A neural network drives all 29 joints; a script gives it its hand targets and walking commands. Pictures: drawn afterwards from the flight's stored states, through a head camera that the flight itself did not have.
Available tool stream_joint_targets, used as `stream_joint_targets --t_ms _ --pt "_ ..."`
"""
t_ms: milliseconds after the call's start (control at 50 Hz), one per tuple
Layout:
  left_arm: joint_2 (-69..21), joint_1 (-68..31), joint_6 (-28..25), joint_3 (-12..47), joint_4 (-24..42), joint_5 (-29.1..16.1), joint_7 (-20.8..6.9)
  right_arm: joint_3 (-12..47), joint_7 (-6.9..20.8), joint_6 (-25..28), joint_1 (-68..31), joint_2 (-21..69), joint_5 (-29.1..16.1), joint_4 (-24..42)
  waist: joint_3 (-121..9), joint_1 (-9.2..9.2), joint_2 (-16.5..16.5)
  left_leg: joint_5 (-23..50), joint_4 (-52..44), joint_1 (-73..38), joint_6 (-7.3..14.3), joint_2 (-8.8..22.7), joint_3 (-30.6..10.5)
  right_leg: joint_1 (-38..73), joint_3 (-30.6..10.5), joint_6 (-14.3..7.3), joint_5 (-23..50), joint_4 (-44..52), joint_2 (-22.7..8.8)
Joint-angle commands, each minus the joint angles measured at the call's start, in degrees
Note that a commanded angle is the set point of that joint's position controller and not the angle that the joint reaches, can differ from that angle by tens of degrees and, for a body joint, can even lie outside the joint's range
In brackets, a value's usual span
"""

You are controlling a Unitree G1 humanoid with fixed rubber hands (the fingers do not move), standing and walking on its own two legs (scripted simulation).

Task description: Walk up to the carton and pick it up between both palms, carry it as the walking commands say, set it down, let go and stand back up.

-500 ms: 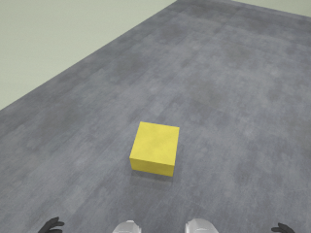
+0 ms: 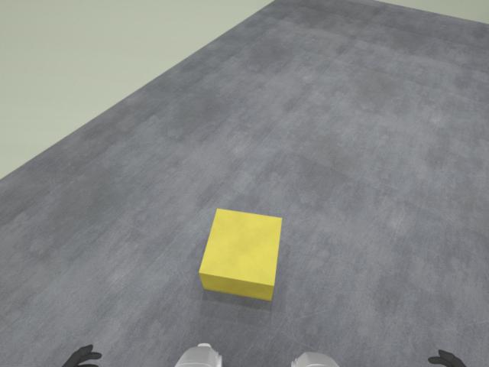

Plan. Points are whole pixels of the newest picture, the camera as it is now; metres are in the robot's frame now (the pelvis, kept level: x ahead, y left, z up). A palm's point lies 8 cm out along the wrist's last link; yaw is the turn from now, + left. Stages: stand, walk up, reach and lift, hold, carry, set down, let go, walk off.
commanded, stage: walk up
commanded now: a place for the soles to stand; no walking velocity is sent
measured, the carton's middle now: (243, 253) +0.60 +0.02 -0.65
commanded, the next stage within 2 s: none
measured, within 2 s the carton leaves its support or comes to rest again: neither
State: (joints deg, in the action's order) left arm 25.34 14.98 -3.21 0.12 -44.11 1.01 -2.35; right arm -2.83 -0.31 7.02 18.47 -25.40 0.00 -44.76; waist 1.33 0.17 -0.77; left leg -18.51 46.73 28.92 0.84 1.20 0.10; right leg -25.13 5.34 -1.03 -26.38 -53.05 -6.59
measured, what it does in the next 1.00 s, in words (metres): steps on the spot: right foot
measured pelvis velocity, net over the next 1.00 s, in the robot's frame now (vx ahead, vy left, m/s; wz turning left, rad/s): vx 0.06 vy -0.01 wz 0.00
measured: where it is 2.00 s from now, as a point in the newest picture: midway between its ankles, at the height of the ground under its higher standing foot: outside the picture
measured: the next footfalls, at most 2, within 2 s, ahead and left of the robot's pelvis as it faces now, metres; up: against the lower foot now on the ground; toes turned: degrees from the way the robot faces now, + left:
right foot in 0.22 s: +0.13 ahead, -0.13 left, +0.00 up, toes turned -8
right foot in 1.56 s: +0.21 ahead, -0.08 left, +0.00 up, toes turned -6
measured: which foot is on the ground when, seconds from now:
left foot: down 0.00-1.00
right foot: up 0.00-0.20, down 0.22-1.00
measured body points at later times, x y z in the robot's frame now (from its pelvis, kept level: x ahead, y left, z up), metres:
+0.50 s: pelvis +0.05 -0.02 -0.02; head +0.08 -0.02 +0.43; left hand +0.15 +0.30 -0.11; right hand +0.12 -0.35 -0.11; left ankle +0.08 +0.13 -0.70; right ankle +0.09 -0.13 -0.70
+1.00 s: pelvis +0.06 -0.01 -0.02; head +0.08 -0.01 +0.43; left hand +0.17 +0.30 -0.12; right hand +0.13 -0.35 -0.11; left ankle +0.07 +0.13 -0.70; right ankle +0.09 -0.13 -0.70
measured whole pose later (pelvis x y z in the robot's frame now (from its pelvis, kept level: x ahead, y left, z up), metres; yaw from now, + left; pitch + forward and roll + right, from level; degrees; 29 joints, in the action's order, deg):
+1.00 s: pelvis +0.06 -0.01 -0.02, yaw +0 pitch -1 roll +1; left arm 25.3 13.7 -0.8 0.1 -44.0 1.0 -1.4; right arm -2.5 -2.1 4.8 18.4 -25.4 0.0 -44.9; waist 3.7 0.1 -1.8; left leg -29.3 55.9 26.3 1.6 1.4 -0.1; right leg -28.9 5.2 -1.2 -27.5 -57.8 -6.0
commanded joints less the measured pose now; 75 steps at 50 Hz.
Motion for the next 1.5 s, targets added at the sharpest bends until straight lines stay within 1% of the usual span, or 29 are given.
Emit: stream_joint_targets --t_ms 0,140,200,240,280,400,420,440,460,480,540,580,620,680,720,760,800,860,940,960,980,1060,1140,1180,1200,1220,1240,1280,1480 --pt "11.24 -8.54 1.72 -6.07 7.47 -0.31 0.52 -7.10 -3.00 1.89 12.83 -24.68 0.19 -0.69 -1.64 5.89 6.92 -4.22 -27.75 -21.16 15.06 22.35 -45.41 -26.70 -9.94 -0.60 -6.23 -17.81 0.99" --pt "10.27 -3.31 1.26 -7.19 4.09 0.46 0.83 -5.33 -3.48 0.10 6.87 -18.59 1.24 0.53 -4.22 2.02 8.78 23.08 -11.67 -13.43 15.03 16.40 -24.88 -13.64 -4.95 -1.12 -6.48 -5.30 0.56" --pt "10.82 4.34 0.34 -7.95 -0.03 0.98 1.53 -3.15 -3.56 -1.09 -0.84 -14.63 0.49 2.26 -7.08 -3.73 3.33 19.97 -0.27 3.99 9.13 9.76 -12.92 10.78 -4.17 -3.20 9.06 12.50 3.57" --pt "17.43 3.26 0.33 -8.92 0.84 0.84 1.57 -0.95 -3.66 -2.07 -1.49 -8.46 -0.49 2.57 -3.91 -4.57 -15.79 -12.61 17.93 17.00 1.97 -2.79 0.37 12.40 -30.87 -9.33 2.15 31.11 -16.01" --pt "17.04 -1.13 0.97 -8.42 1.99 0.41 1.41 -2.22 -3.76 -2.34 -0.14 -12.75 -0.39 0.21 -0.48 -3.10 -8.74 -14.24 20.46 12.53 2.12 -0.23 -1.98 6.84 -26.86 -12.39 -1.01 29.23 -15.36" --pt "14.43 -4.52 1.89 -7.23 3.61 0.11 1.29 -2.62 -3.07 -0.39 7.53 -11.24 0.53 -2.54 -4.86 0.72 -9.50 -5.84 -2.87 -4.59 2.44 -1.51 4.66 2.95 -12.00 -10.41 13.94 14.59 -9.22" --pt "12.20 -5.21 2.14 -6.54 3.84 -0.03 1.25 -3.23 -3.52 -0.01 9.77 -12.65 1.14 -3.46 -5.49 2.06 -4.75 -1.14 -5.97 -9.85 3.22 -0.37 -0.05 -1.64 -9.15 -7.73 11.67 7.80 -7.47" --pt "9.66 -6.02 2.44 -6.10 4.74 -0.08 1.22 -4.05 -3.97 0.24 9.29 -16.62 1.71 -2.95 -4.22 1.78 6.03 1.40 -11.83 -10.44 6.80 8.38 -18.08 -8.86 -4.82 -3.91 6.96 -2.86 -2.40" --pt "8.89 -7.37 3.06 -5.94 4.89 -0.38 1.38 -4.79 -3.90 0.09 5.89 -20.54 1.69 -1.73 -0.63 0.80 9.81 0.88 -16.53 -8.73 13.51 16.24 -33.90 -14.15 -4.01 -1.94 -3.97 -5.19 2.64" --pt "10.70 -8.86 3.19 -6.39 4.53 -0.07 1.55 -5.14 -3.98 -0.14 3.31 -21.24 1.29 -1.25 0.97 1.24 6.30 3.30 -16.24 -6.66 16.78 18.48 -35.11 -12.49 -6.13 -1.54 -7.12 -5.56 1.10" --pt "12.52 -2.40 1.32 -7.37 1.69 1.09 1.47 -2.85 -4.00 -1.07 -1.74 -16.20 0.73 0.36 -2.35 -2.71 -0.61 11.67 -2.31 3.16 9.54 8.61 -17.81 3.57 -10.44 -3.78 4.85 10.33 0.38" --pt "16.00 -0.18 0.71 -8.39 1.26 0.67 1.19 -1.38 -3.84 -1.47 -1.26 -10.72 -0.22 0.52 -2.19 -3.22 -10.76 2.78 13.14 11.62 2.41 -1.02 0.80 10.71 -24.72 -9.89 3.62 24.21 -12.01" --pt "16.50 -3.45 1.33 -8.10 2.34 0.43 1.03 -2.22 -3.85 -1.77 -0.54 -12.92 0.17 0.06 -0.16 -2.45 -10.07 -13.94 15.45 8.53 2.57 0.06 1.15 5.29 -25.18 -13.82 2.99 26.31 -14.96" --pt "14.09 -8.09 2.26 -6.93 3.67 0.29 1.12 -2.69 -3.24 -0.64 6.12 -12.43 0.53 -2.25 -1.23 1.88 -8.70 -5.56 -1.61 -4.43 3.57 -0.09 2.33 -1.69 -13.03 -9.38 6.77 15.75 -8.90" --pt "9.15 -8.08 2.69 -6.00 5.17 0.08 1.19 -4.26 -3.56 0.14 7.82 -18.10 1.75 -2.58 -2.03 1.71 9.48 1.81 -13.06 -10.30 8.80 10.46 -23.99 -11.91 -4.17 -2.68 2.86 -4.92 0.97" --pt "10.89 -9.56 3.07 -6.61 4.36 0.13 1.41 -4.85 -3.99 -0.20 2.51 -21.05 1.24 -1.10 1.14 0.87 5.88 4.61 -15.25 -7.01 16.31 17.58 -34.44 -11.49 -6.21 -1.45 -7.29 -4.41 1.42" --pt "11.54 -5.35 1.94 -7.04 2.35 0.63 1.32 -3.45 -4.21 -0.79 -1.39 -18.61 1.01 -0.05 -1.28 -1.94 2.04 10.36 -6.69 -0.54 12.02 11.46 -22.93 0.15 -6.63 -2.59 2.75 6.30 2.14" --pt "16.03 -1.70 1.13 -8.27 1.59 0.49 1.04 -1.42 -3.99 -1.48 -1.60 -11.23 -0.18 0.41 -1.21 -2.89 -10.49 0.00 12.74 10.18 2.40 -0.80 2.04 8.83 -24.78 -11.12 1.20 24.97 -12.57" --pt "14.85 -8.82 2.38 -7.22 3.65 0.34 0.94 -2.83 -3.26 -0.93 5.06 -12.99 0.58 -1.79 0.03 1.51 -8.94 -8.41 1.65 -3.28 3.65 0.16 1.89 -2.85 -16.09 -10.48 -0.66 19.00 -10.25" --pt "19.44 5.34 0.41 -8.58 0.92 -1.02 2.58 -6.04 -0.52 -1.95 2.41 -16.73 4.73 3.66 -1.50 0.31 3.26 -19.53 2.46 0.27 4.99 2.01 -4.76 0.12 -23.77 -10.82 -12.32 13.77 -8.33" --pt "19.84 9.23 -0.57 -8.94 -0.28 -0.88 3.53 -6.21 0.65 -2.62 -0.58 -16.51 4.52 4.57 -0.98 -2.02 4.56 -23.88 1.76 6.16 6.54 3.45 -8.87 3.15 -25.19 -9.87 -19.56 14.66 -8.37" --pt "24.55 12.22 -2.67 -10.61 -2.55 -0.40 5.03 -6.36 2.48 -4.28 -8.08 -15.15 3.67 6.71 5.79 -5.14 -4.83 -13.94 19.74 23.60 2.47 3.54 -2.78 13.28 -44.85 -16.12 -26.20 33.84 -19.01" --pt "24.30 6.93 -3.18 -9.66 -0.76 0.03 5.69 -7.19 3.46 -4.10 -5.30 -14.89 3.04 6.78 3.82 -0.80 -2.02 -17.39 12.00 12.62 2.33 5.17 -3.37 6.32 -33.03 -16.44 -5.91 25.03 -16.96" --pt "19.04 1.34 -2.42 -7.59 0.34 0.12 5.76 -8.49 3.21 -3.41 9.28 -14.96 3.61 1.56 -0.82 8.02 4.61 -16.70 -5.27 -15.12 3.00 1.36 -2.89 -11.07 -15.87 -9.62 -0.55 4.89 -7.94" --pt "10.48 -0.74 -2.16 -5.17 1.57 -0.24 5.89 -9.82 2.43 -3.03 17.14 -19.30 4.36 -1.11 0.68 11.89 26.22 -31.61 -21.08 -26.25 5.46 9.07 -25.97 -30.11 -4.32 -3.84 -2.28 -19.60 4.81" --pt "10.51 -5.29 -2.02 -4.53 2.68 -1.11 6.55 -9.77 2.10 -2.98 11.96 -22.12 2.87 1.56 6.44 11.65 25.10 -24.17 -34.57 -20.34 5.97 15.53 -40.93 -36.78 -10.14 -1.44 -6.69 -24.07 8.86" --pt "13.00 -4.02 -1.90 -4.70 1.23 -1.43 6.67 -8.98 1.79 -3.19 5.04 -20.78 2.26 3.02 8.14 7.46 13.12 -10.67 -31.68 -17.79 5.57 16.64 -37.87 -33.28 -13.71 -0.91 -2.73 -23.63 6.10" --pt "13.95 0.72 -2.19 -5.25 -0.70 -1.81 6.42 -7.50 0.90 -3.30 3.90 -16.14 1.69 3.21 4.47 4.01 7.06 18.87 -21.24 -22.71 6.49 15.22 -27.75 -28.10 -11.37 0.09 -0.72 -20.47 3.36" --pt "9.16 3.43 -2.00 -4.19 -0.74 -1.96 6.10 -6.31 -0.20 -4.91 -0.31 -13.08 1.42 4.35 -5.14 3.81 12.98 47.01 -8.21 -22.61 8.58 13.64 -7.70 -6.23 0.99 -1.91 7.81 6.02 5.36"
